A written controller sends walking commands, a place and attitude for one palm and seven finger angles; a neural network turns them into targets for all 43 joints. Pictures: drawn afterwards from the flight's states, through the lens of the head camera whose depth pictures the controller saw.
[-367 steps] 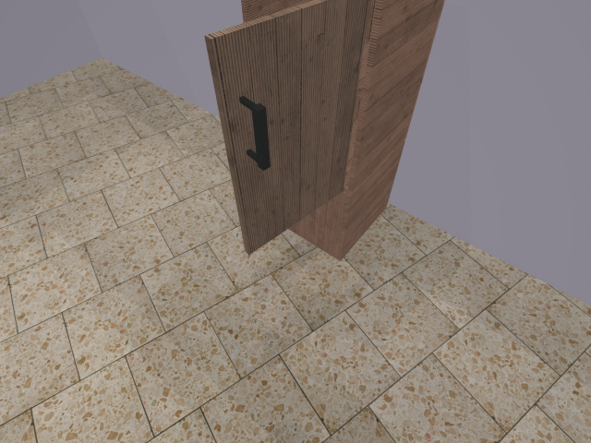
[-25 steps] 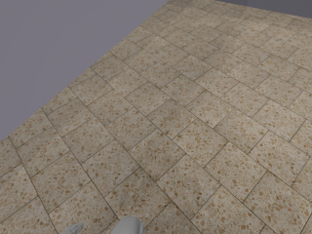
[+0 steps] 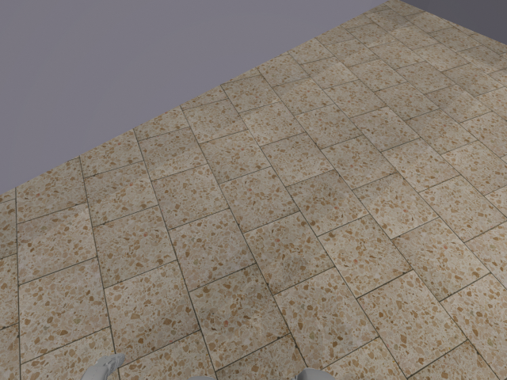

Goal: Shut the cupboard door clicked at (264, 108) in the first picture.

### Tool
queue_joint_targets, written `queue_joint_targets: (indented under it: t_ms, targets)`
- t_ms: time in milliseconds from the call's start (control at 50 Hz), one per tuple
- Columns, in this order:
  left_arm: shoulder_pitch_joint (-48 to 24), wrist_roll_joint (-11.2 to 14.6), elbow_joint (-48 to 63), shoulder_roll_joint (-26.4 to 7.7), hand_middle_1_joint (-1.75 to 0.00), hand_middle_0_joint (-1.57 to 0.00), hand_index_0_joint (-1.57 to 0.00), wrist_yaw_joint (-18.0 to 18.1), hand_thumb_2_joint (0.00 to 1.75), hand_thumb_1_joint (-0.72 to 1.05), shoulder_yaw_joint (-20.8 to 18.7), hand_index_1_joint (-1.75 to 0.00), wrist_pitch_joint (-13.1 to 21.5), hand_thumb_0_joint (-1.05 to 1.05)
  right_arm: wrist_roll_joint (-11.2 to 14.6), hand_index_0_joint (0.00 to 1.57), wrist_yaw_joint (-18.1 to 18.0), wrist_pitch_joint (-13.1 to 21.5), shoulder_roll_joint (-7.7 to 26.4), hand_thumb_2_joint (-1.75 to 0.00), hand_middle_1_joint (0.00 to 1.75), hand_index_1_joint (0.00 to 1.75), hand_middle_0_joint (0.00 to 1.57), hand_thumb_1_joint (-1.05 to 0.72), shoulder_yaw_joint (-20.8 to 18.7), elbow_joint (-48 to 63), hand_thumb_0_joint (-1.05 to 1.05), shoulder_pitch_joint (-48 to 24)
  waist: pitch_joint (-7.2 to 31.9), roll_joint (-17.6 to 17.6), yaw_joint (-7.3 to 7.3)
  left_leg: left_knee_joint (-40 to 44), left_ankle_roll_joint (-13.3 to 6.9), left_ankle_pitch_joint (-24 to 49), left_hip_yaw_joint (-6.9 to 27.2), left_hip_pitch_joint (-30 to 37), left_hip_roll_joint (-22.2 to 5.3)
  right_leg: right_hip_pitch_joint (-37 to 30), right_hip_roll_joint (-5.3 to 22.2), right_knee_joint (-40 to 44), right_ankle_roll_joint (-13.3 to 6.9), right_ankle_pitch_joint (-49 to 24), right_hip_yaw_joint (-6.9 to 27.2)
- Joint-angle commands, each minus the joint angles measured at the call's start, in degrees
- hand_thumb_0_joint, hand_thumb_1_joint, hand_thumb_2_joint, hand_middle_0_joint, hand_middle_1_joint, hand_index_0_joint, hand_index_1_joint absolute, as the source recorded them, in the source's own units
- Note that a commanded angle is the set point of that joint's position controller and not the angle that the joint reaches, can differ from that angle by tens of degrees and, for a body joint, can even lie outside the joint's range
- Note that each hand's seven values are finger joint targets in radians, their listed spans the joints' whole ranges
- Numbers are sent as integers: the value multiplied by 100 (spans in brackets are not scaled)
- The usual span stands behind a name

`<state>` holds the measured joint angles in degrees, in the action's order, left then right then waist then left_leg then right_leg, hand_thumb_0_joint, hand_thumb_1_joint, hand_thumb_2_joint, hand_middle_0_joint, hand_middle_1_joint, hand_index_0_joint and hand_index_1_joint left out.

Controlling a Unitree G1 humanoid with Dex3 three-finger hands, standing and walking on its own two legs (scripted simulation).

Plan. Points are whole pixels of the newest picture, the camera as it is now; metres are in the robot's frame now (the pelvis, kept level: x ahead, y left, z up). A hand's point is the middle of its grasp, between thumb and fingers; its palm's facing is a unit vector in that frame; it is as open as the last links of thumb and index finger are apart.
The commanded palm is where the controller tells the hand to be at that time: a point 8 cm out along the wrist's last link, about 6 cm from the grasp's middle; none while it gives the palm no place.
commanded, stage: walk to a spot facing it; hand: left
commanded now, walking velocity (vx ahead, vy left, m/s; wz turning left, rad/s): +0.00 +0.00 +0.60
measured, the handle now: out of the picture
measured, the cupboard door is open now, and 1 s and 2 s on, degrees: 80 80 80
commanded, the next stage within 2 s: none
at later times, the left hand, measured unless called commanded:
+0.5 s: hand out of the picture -0.02 +0.19 -0.19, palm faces +0.34 -0.92 -0.21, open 7.4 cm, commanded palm none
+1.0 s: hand out of the picture +0.01 +0.15 -0.15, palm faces +0.56 -0.78 -0.27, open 7.3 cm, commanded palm none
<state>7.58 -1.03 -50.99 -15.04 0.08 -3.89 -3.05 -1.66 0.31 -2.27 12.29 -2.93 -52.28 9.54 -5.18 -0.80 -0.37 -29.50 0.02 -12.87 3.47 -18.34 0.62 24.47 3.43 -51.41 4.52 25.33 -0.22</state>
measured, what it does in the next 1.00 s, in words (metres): steps on the spot, turning left: right foot, then left foot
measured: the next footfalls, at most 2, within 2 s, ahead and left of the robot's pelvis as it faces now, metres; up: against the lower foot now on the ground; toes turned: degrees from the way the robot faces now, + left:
right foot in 0.08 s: +0.04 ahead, -0.15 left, +0.00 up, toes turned +2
left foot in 0.44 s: +0.04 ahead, +0.10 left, +0.00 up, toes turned +22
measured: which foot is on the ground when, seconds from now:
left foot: down 0.00-0.08, up 0.10-0.42, down 0.44-0.84, up 0.86-1.00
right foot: up 0.00-0.06, down 0.08-0.44, up 0.46-0.82, down 0.84-1.00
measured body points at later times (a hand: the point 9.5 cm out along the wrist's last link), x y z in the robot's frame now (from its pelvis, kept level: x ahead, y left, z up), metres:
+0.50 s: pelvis +0.01 -0.02 -0.02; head +0.05 +0.02 +0.43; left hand -0.03 +0.24 -0.18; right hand +0.22 -0.23 -0.13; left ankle +0.01 +0.09 -0.74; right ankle +0.00 -0.15 -0.71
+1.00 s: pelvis +0.04 -0.06 +0.00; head +0.09 -0.05 +0.45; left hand -0.02 +0.19 -0.13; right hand +0.25 -0.25 -0.15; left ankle -0.04 +0.05 -0.66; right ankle +0.09 -0.17 -0.74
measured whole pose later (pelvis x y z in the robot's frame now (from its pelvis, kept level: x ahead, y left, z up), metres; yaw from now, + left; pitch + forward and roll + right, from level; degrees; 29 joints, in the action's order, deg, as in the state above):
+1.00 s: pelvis +0.04 -0.06 +0.00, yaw +37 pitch +1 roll +2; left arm 10.4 -1.3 -49.9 -11.1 0.9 -1.8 -0.7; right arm -1.2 1.7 -4.9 14.6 -5.2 -54.2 10.7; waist -5.2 0.5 -1.7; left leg -61.7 3.7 -24.8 -0.5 -29.6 0.5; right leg 11.3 4.8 -29.0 0.0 18.0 -6.1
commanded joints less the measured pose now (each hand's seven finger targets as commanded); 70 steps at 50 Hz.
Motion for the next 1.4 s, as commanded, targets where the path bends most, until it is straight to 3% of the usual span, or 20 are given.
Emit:
queue_joint_targets:
  t_ms: [0, 40, 60, 80, 180, 380, 400, 420, 440, 540, 780, 820, 940, 1060, 1140, 1160, 1180, 1200, 1260, 1380]
  targets:
    - [345, 56, 374, -331, -30, -20, -20, 53, 90, 90, -89, -30, 171, 0, 13, 20, -87, 36, 1348, -90, 30, 30, 20, -90, -401, 426, 0, -119, 825, 1029, 41, 635, -732, 1168, 1448, 197, -1101, -962, -293, 1461, -67, -376, -213]
    - [933, 5, 288, -763, -30, -20, -20, 116, 90, 90, -201, -30, 276, 0, 113, 20, -48, 22, 1024, -90, 30, 30, 20, -90, -375, 567, 0, -336, 992, 63, 373, -310, -242, 137, 1017, -942, -477, -2447, 407, 3261, -238, -882, 488]
    - [978, -81, 282, -1325, -30, -20, -20, 166, 90, 90, -315, -30, 319, 0, 134, 20, -15, 31, 604, -90, 30, 30, 20, -90, -317, 709, 0, -330, 815, -1735, 437, -1788, 270, -1705, -169, -1869, 400, -2647, 2081, 3815, -874, -1045, 2160]
    - [861, -37, 336, -1326, -30, -20, -20, 188, 90, 90, -257, -30, 320, 0, 79, 20, 14, 20, 882, -90, 30, 30, 20, -90, -353, 709, 0, -452, 701, -1583, 414, -3115, 225, -2265, -20, -1668, 72, -1796, 2566, 3786, -1305, -1547, 2233]
    - [441, 8, 427, -615, -30, -20, -20, 186, 90, 90, -53, -30, 373, 0, 84, 20, 126, -95, 596, -90, 30, 30, 20, -90, -264, 452, 0, -381, 514, -1258, 52, -3513, 451, -1251, -383, -1641, -210, -2084, 1402, 3035, -1018, -4299, 104]
    - [740, 8, 204, -986, -30, -20, -20, 110, 90, 90, -219, -30, 338, 0, 92, 20, 133, 27, 628, -90, 30, 30, 20, -90, -168, 460, 0, -232, 813, -875, -33, -18, 189, -154, -1026, 493, 14, -1738, 1563, 1727, -663, -4309, -642]
    - [648, 49, 277, -871, -30, -20, -20, 85, 90, 90, -198, -30, 318, 0, 67, 20, 110, 69, 946, -90, 30, 30, 20, -90, -259, 363, 0, 213, 1089, -134, -296, 371, -34, 910, -486, 1486, -419, -956, 1388, 835, -368, -3462, -898]
    - [545, 93, 500, -430, -30, -20, -20, 43, 90, 90, -107, -30, 286, 0, 28, 20, 57, 113, 1618, -90, 30, 30, 20, -90, -434, 310, 0, 685, 1307, 1711, -543, 617, -914, 2997, 1838, 2341, -2124, 669, 471, -638, 114, 406, -1060]
    - [126, 48, 676, -442, -30, -20, -20, 87, 90, 90, -31, -30, 211, 0, 85, 20, -3, 63, 1789, -90, 30, 30, 20, -90, -461, 196, 0, 987, 1335, 1518, -613, 648, -1375, 3708, 2045, 2134, -2493, 925, 364, -1353, 56, 1309, -337]
    - [258, -35, 350, -500, -30, -20, -20, 22, 90, 90, -141, -30, 86, 0, 49, 20, -134, 119, 1275, -90, 30, 30, 20, -90, -279, 462, 0, -131, 616, 1191, -61, 1192, -763, 607, 1153, 560, -1376, 703, 330, -1582, 18, -272, 115]
    - [743, 46, 363, -477, -30, -20, -20, 90, 90, 90, -145, -30, 218, 0, 65, 20, -61, 25, 1199, -90, 30, 30, 20, -90, -396, 508, 0, -288, 952, 884, 232, 436, -548, 541, 1577, -353, -789, -1781, -242, 2472, -133, -939, -103]
    - [960, -83, 361, -1335, -30, -20, -20, 171, 90, 90, -317, -30, 308, 0, 130, 20, -6, 37, 576, -90, 30, 30, 20, -90, -317, 700, 0, -306, 813, -1802, 424, -1818, 275, -1767, -115, -1964, 491, -2584, 2154, 3885, -1003, -726, 2257]
    - [311, -3, 466, -630, -30, -20, -20, 176, 90, 90, -70, -30, 355, 0, 83, 20, 143, -93, 552, -90, 30, 30, 20, -90, -270, 436, 0, -296, 402, -1214, 28, -3399, 433, -1209, -413, -1650, -187, -1955, 1429, 3151, -1044, -3784, 22]
    - [1007, -49, 188, -936, -30, -20, -20, 166, 90, 90, -179, -30, 361, 0, 115, 20, 162, -25, 379, -90, 30, 30, 20, -90, -136, 511, 0, -720, 667, -1095, 355, -1456, 370, -1219, -959, -939, -78, -2569, 1659, 2535, -1029, -4980, -270]
    - [738, -4, 187, -970, -30, -20, -20, 103, 90, 90, -216, -30, 335, 0, 93, 20, 136, 33, 600, -90, 30, 30, 20, -90, -175, 422, 0, -196, 811, -855, -34, -37, 188, -156, -1036, 444, 29, -1791, 1566, 1655, -641, -4401, -700]
    - [663, 46, 261, -856, -30, -20, -20, 73, 90, 90, -202, -30, 327, 0, 56, 20, 108, 85, 913, -90, 30, 30, 20, -90, -257, 328, 0, 274, 1128, -160, -312, 338, -54, 780, -532, 1502, -341, -1025, 1389, 725, -348, -3575, -943]
    - [508, 88, 509, -412, -30, -20, -20, 16, 90, 90, -109, -30, 307, 0, 4, 20, 58, 140, 1615, -90, 30, 30, 20, -90, -427, 243, 0, 862, 1401, 1690, -618, 653, -928, 2187, 1870, 2423, -2047, 708, 447, -775, 103, 530, -1134]
    - [44, 26, 696, -422, -30, -20, -20, 36, 90, 90, -56, -30, 247, 0, 37, 20, -7, 108, 1861, -90, 30, 30, 20, -90, -466, 93, 0, 1207, 1447, 1589, -723, 857, -1451, 2037, 2474, 2409, -2479, 1262, 271, -1536, 26, 1451, -411]
    - [-265, -56, 566, -479, -30, -20, -20, -43, 90, 90, -125, -30, 254, 0, 3, 20, -103, 191, 1386, -90, 30, 30, 20, -90, -328, 328, 0, 446, 577, 1239, -378, 1444, -1089, -1123, 2115, 970, -1767, 1402, 462, -1813, -47, 139, 102]
    - [-38, -40, 411, -408, -30, -20, -20, -196, 90, 90, -118, -30, 285, 0, 13, 20, -87, 323, 1301, -90, 30, 30, 20, -90, -299, 305, 0, 279, 514, 919, -126, 1605, -900, -1317, 1455, 617, -1208, 726, 208, -362, -42, -428, -84]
